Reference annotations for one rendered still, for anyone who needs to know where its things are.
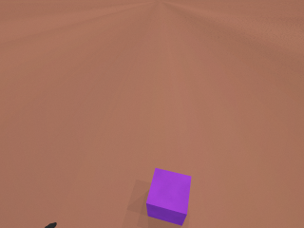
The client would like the carton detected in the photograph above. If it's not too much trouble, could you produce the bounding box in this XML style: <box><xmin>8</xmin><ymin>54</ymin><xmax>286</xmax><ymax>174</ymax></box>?
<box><xmin>146</xmin><ymin>168</ymin><xmax>192</xmax><ymax>226</ymax></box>

